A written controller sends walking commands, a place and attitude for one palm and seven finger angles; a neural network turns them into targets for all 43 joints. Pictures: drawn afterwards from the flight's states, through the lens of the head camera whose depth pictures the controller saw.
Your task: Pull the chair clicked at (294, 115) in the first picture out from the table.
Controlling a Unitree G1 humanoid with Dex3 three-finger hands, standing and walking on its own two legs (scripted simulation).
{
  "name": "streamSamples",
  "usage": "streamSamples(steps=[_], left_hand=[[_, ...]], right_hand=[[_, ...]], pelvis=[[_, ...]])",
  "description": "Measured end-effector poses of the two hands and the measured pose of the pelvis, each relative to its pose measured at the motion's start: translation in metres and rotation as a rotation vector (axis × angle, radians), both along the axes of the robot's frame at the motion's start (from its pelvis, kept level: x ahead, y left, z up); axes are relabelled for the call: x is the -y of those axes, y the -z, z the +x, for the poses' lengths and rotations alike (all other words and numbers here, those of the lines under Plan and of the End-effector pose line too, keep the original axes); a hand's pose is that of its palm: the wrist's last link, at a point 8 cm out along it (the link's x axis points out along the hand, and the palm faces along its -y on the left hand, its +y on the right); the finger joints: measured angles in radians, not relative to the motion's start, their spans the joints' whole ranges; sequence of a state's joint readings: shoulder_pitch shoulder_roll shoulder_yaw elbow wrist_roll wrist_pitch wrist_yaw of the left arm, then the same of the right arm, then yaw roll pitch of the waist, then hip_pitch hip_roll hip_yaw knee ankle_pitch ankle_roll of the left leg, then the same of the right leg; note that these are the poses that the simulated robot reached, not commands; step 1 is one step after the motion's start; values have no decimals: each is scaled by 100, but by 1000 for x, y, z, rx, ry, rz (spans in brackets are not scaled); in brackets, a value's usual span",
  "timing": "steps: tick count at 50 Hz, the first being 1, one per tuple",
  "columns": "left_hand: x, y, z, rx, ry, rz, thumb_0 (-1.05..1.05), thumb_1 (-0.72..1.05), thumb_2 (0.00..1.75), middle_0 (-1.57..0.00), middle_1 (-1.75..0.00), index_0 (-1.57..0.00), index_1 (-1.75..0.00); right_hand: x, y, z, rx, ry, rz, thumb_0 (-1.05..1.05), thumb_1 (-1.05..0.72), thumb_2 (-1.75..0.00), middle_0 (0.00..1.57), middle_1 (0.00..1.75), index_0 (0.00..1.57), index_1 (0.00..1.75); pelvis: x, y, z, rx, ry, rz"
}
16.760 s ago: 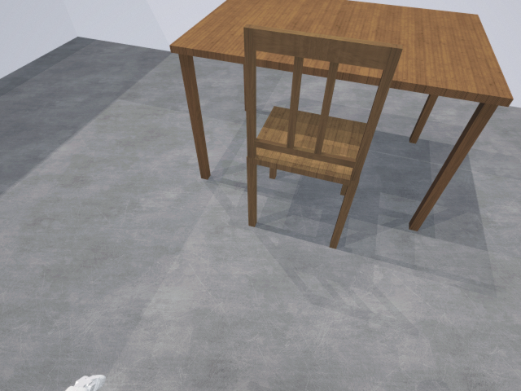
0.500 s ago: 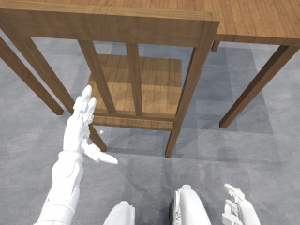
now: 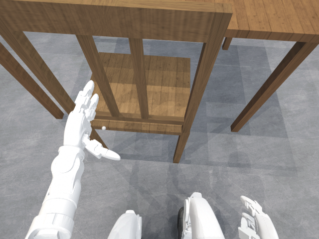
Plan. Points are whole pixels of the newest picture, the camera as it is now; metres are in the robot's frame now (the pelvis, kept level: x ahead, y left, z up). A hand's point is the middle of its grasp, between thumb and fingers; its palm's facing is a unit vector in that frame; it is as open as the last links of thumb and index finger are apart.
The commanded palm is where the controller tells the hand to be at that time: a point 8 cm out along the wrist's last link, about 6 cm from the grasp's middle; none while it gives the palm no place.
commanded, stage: push the fingers through the gap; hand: left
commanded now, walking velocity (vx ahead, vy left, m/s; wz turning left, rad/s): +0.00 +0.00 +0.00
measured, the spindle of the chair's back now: (103, 84) +0.50 +0.14 +0.03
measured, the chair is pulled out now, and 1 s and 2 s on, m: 0.00 0.00 0.00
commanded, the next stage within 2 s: hook a spindle and tug to test in 1.22 s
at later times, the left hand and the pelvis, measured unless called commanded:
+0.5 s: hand (106, 109) +0.43 +0.13 +0.02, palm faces -0.09 -0.99 -0.05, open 16.9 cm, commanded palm +0.41 +0.19 +0.02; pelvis +0.00 +0.01 +0.00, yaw -1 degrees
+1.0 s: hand (108, 95) +0.47 +0.13 +0.02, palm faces -0.10 -0.99 -0.05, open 16.9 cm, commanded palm +0.44 +0.18 +0.02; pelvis +0.00 +0.01 +0.00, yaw -1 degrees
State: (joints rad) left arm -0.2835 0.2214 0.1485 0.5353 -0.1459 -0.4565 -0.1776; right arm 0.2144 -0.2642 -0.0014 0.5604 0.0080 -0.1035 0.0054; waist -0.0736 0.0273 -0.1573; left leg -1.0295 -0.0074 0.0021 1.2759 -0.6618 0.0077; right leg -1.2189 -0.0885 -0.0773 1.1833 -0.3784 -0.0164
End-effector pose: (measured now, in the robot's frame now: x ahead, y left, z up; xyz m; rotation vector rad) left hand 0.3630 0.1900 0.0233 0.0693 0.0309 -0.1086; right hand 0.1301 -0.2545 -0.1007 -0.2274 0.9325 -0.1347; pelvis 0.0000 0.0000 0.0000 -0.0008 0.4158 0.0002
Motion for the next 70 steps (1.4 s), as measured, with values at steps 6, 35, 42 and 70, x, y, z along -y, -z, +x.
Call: streamSamples(steps=[6, 35, 42, 70], left_hand=[[0, 2, 9, -7, -8, -15, -1, -50, 30, -6, -8, -6, -8], [1, 0, 69, -4, -6, -18, -1, -50, 30, -6, -8, -6, -8], [4, 0, 83, 14, -16, -27, -1, -50, 30, -6, -8, -6, -8], [8, -1, 86, 1, -1, -27, -1, -50, 30, -7, -10, -7, -9]], right_hand=[[0, 2, -13, -34, 7, -11, 1, -91, -89, 20, 30, 20, 30], [0, 7, -64, -194, 65, -27, 1, -91, -89, 20, 30, 20, 30], [0, 9, -72, -223, 70, -32, 1, -91, -89, 20, 30, 20, 30], [-3, 6, -75, -269, 80, -13, 1, -91, -89, 20, 30, 20, 30]], pelvis=[[-1, -1, -1, -5, -3, -2], [-9, 1, -2, -37, 5, -11], [-10, 3, -4, -44, 8, -12], [-11, -2, 2, -49, 11, -15]])
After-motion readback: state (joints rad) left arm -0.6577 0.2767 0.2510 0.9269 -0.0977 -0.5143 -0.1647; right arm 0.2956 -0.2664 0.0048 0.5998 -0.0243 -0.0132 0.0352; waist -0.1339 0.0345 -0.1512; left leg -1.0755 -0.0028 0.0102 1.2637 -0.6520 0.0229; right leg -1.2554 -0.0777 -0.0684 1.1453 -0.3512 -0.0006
